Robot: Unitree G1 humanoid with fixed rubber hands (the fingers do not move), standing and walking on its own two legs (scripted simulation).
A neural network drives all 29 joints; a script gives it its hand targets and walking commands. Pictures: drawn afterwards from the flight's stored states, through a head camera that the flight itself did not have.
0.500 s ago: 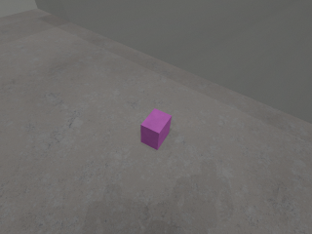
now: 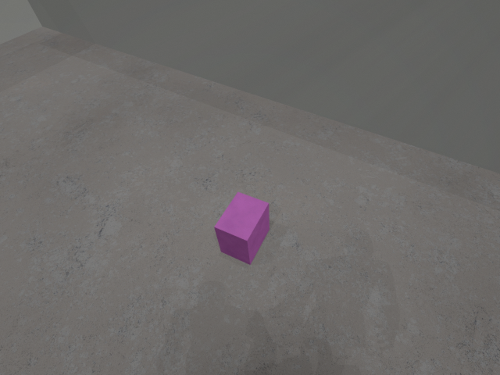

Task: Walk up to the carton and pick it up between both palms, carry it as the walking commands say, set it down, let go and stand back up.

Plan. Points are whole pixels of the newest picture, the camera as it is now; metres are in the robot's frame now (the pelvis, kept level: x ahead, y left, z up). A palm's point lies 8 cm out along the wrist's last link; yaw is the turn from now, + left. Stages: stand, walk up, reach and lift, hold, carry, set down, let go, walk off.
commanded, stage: walk up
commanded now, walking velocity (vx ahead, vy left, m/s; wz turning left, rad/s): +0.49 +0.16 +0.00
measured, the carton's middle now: (244, 228) +0.80 +0.08 -0.66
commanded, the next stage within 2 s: none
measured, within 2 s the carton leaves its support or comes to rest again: neither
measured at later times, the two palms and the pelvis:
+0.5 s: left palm (105, 343) +0.22 +0.30 -0.14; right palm (367, 342) +0.21 -0.18 -0.11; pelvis +0.16 +0.06 +0.00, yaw +0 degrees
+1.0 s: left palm (120, 342) +0.22 +0.26 -0.11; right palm (383, 293) +0.30 -0.24 -0.14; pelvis +0.23 +0.00 +0.01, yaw +0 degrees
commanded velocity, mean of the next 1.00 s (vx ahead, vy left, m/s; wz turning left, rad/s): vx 0.29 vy -0.01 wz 0.00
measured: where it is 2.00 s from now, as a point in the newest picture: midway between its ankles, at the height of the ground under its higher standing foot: (228, 357)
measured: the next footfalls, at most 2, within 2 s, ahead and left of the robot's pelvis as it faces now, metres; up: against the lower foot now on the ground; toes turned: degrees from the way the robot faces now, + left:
left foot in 0.28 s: +0.25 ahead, +0.16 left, +0.00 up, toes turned +6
right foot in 0.76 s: +0.28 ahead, -0.11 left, +0.00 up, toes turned -7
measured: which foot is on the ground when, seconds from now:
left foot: up 0.00-0.26, down 0.28-0.78, up 0.80-1.00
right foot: down 0.00-0.30, up 0.32-0.74, down 0.76-1.00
